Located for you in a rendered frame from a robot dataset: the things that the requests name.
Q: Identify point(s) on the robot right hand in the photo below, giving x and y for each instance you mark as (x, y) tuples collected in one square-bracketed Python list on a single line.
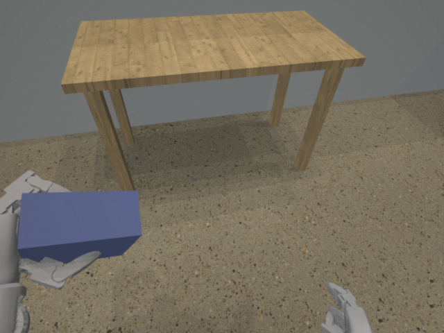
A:
[(354, 318)]

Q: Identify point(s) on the robot left hand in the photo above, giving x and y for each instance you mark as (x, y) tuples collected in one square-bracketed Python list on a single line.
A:
[(48, 272)]

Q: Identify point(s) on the robot left forearm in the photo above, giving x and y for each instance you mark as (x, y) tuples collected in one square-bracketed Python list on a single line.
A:
[(14, 317)]

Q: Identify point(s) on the table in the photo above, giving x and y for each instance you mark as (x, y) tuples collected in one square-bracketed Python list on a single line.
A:
[(125, 53)]

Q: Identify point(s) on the sponge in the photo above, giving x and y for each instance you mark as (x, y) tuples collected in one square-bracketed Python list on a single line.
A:
[(66, 225)]

